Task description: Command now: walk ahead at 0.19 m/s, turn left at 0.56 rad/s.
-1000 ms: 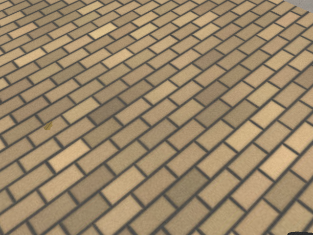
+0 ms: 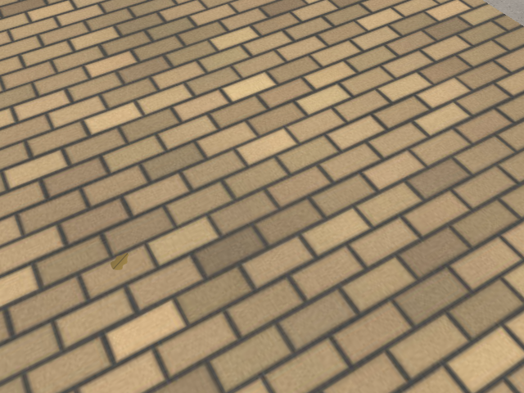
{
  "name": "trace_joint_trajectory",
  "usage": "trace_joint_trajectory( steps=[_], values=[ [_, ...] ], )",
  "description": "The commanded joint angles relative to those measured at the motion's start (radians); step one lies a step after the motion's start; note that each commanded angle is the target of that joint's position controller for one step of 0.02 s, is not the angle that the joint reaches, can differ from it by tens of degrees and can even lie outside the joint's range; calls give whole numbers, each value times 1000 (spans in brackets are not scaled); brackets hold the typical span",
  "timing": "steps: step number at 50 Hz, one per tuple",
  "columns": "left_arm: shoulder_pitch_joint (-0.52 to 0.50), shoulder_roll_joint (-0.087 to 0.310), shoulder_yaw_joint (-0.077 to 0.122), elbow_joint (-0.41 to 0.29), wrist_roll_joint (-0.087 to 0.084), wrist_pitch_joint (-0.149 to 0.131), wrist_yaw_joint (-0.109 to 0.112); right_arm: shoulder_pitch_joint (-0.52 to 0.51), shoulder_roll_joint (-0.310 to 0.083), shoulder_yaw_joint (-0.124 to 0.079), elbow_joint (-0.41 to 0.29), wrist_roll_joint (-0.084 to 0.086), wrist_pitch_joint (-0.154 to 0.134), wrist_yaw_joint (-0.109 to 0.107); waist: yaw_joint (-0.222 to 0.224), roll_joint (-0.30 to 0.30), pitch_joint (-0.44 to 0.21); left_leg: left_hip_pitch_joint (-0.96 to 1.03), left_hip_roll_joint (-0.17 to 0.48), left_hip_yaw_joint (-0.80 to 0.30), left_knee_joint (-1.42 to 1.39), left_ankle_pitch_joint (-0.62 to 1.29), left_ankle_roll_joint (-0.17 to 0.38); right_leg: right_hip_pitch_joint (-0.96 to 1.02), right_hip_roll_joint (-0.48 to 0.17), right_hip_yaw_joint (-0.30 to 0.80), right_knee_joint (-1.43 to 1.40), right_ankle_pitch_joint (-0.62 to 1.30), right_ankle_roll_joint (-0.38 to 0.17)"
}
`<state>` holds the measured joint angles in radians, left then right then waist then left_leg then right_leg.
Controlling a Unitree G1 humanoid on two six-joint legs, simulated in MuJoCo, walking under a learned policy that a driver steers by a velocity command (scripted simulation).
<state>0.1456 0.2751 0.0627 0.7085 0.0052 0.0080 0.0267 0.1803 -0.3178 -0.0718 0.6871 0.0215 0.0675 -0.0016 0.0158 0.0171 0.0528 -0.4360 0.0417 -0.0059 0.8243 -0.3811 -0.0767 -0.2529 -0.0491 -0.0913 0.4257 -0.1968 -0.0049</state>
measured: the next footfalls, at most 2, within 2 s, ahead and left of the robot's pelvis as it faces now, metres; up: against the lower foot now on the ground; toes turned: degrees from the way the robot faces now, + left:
left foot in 0.10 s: +0.03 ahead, +0.13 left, +0.00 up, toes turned +6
right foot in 0.58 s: +0.39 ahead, -0.06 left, +0.00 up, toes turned -5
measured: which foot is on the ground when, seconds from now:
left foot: up 0.00-0.08, down 0.10-0.58, up 0.60-1.00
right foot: down 0.00-0.08, up 0.10-0.56, down 0.58-1.00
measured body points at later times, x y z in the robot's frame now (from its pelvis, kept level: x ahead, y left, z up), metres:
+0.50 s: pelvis +0.16 +0.05 -0.01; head +0.19 +0.06 +0.44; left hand +0.35 +0.29 -0.12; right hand +0.19 -0.24 -0.12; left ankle -0.01 +0.13 -0.74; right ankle +0.35 -0.09 -0.71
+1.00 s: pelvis +0.47 +0.03 -0.01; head +0.50 +0.02 +0.44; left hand +0.61 +0.30 -0.12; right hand +0.61 -0.26 -0.08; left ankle +0.67 +0.13 -0.72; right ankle +0.35 -0.06 -0.74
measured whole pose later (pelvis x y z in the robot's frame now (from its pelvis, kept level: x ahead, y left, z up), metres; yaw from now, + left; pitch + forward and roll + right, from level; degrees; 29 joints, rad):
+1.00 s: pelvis +0.47 +0.03 -0.01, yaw -18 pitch +2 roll -1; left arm 0.33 0.30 0.07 0.73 -0.03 -0.04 0.01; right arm 0.08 -0.29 -0.02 0.63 0.00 -0.11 0.01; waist 0.08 0.04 0.02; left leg -0.56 0.04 -0.11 0.53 0.00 -0.07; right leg -0.12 0.12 0.19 0.44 -0.35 -0.05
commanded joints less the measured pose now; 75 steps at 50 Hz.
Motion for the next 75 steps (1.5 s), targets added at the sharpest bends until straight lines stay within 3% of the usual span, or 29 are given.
trace_joint_trajectory(
  steps=[1,4,5,6,7,8,10,17,24,28,29,30,31,32,33,34,36,40,44,48,51,52,53,54,55,57,60,70,75],
  values=[
    [-19,212,60,-52,-22,-20,-9,-4,-89,-21,-84,0,-15,18,3,-188,-113,93,-10,61,-136,18,60,55,-251,187,-176,-142,-198],
    [-17,151,45,-27,-33,-28,-18,175,-104,-40,-1,4,-28,19,-77,-101,-117,393,-61,86,-346,61,143,-117,-182,76,1,-295,-108],
    [-41,74,22,-42,-10,-33,-28,284,-165,-60,25,12,-34,6,-110,107,-113,531,110,-184,-463,-36,218,-309,-91,-47,339,-346,-20],
    [-99,52,13,-115,5,-52,-33,286,-287,-73,-7,-3,-57,9,-109,294,-70,577,337,-660,-584,-177,405,-648,68,-1,570,-465,28],
    [-151,128,29,-118,-27,-74,-37,253,-204,-52,-18,-30,-86,12,-137,187,-52,514,358,-682,-666,-272,437,-681,3,132,667,-393,10],
    [-128,165,41,-104,-47,-82,-44,196,-153,-33,-20,-32,-106,9,-95,181,6,484,323,-576,-669,-259,386,-690,-36,143,660,-267,-13],
    [-76,159,44,-49,-16,-84,-46,128,-101,-11,-24,-18,-119,2,-62,135,19,463,237,-380,-661,-55,304,-638,-69,138,600,-89,-3],
    [-81,80,15,-26,-32,-77,-66,174,-106,-8,8,-38,-139,-13,-77,73,21,419,154,-30,-708,360,236,-508,-24,117,388,243,32],
    [-209,48,-11,-96,-31,-90,-108,233,-123,-17,68,-18,-133,-16,-115,48,90,531,214,81,-683,562,223,-476,19,54,146,238,-33],
    [-52,124,25,-88,-30,-82,-112,214,-171,-28,63,-22,-105,-41,0,124,-85,614,210,139,-339,1293,178,-217,135,-40,159,57,-117],
    [95,172,50,-59,-33,-79,-99,198,-178,-28,57,-19,-101,-46,85,103,-168,513,186,161,-134,1292,152,20,158,-27,105,109,-156],
    [257,234,73,-33,-32,-66,-78,199,-163,-17,36,-31,-112,-49,156,16,-274,252,150,148,155,975,121,358,30,181,102,94,-217],
    [262,302,81,-35,-35,-71,-73,317,-4,31,-3,-50,-141,-22,35,-250,-390,-197,-82,60,530,-121,53,702,-254,772,44,-103,-421],
    [290,218,62,-35,-32,-73,-65,198,-91,18,-8,-16,-182,-4,121,-141,-448,-292,-82,-129,635,-170,70,713,-270,903,-88,-185,-418],
    [245,193,53,-35,-26,-76,-59,93,-128,8,-52,22,-204,6,122,-107,-284,-359,-27,-132,598,-80,89,591,-241,746,-124,-133,-362],
    [179,178,47,-47,-27,-78,-57,63,-116,15,-63,12,-218,4,74,-10,-185,-331,15,-118,499,-8,99,426,-196,638,-140,-45,-331],
    [80,137,32,-80,-9,-80,-51,80,-117,3,-57,-24,-209,-2,-8,-5,-94,-221,57,-108,386,47,79,188,-127,515,-188,126,-316],
    [52,158,37,-79,-18,-83,-35,92,-73,15,-67,-44,-168,-7,-48,-50,-37,-147,67,-51,186,115,5,-50,-74,388,-238,246,-316],
    [112,186,47,-54,-29,-69,-20,-83,-29,35,-107,-38,-176,-2,31,-73,-33,-35,1,-24,-153,425,-16,-122,4,318,-198,141,-238],
    [172,184,48,-30,-40,-54,-14,-129,-82,14,-124,-11,-188,9,42,-105,-63,11,-20,-82,-291,431,0,1,-47,440,-98,21,-197],
    [158,157,42,-36,-29,-48,-16,-15,-119,-15,-100,-9,-198,9,-34,-132,-93,162,-23,-68,-342,314,63,35,-48,494,43,25,-149],
    [167,103,24,-43,-22,-51,-22,87,-152,-30,-91,-23,-203,3,-87,-94,-172,336,50,-122,-350,273,111,-11,7,445,220,10,-112],
    [258,21,-1,-65,-23,-59,-26,197,-232,-48,-84,-49,-200,-5,-83,130,-328,671,280,-439,-389,122,226,-255,130,311,559,-237,-44],
    [296,56,-5,-88,-46,-66,-26,260,-237,-56,-49,-38,-185,8,-71,355,-368,750,401,-823,-512,-170,312,-484,126,253,796,-411,-20],
    [244,149,19,-71,-52,-60,-22,209,-153,-35,-69,-29,-182,8,-94,202,-244,658,365,-750,-545,-290,281,-548,70,277,895,-320,-10],
    [122,161,28,-95,-29,-51,-21,120,-95,-15,-72,-34,-170,2,-83,76,-93,450,279,-456,-553,-38,236,-525,10,225,873,-177,-1],
    [121,113,29,-100,-36,-35,-32,78,-59,-6,-49,-35,-176,-4,-44,121,-40,319,210,-241,-620,159,230,-438,-40,199,785,-100,6],
    [-94,44,3,-153,-27,-38,-71,116,-139,-35,41,-20,-163,-12,-93,44,19,395,217,80,-673,406,231,-433,-42,111,333,210,9],
    [-89,79,23,-177,-9,-50,-89,128,-188,-47,77,14,-134,-16,-42,79,-27,461,223,140,-477,928,191,-230,56,37,168,104,-59]
  ],
)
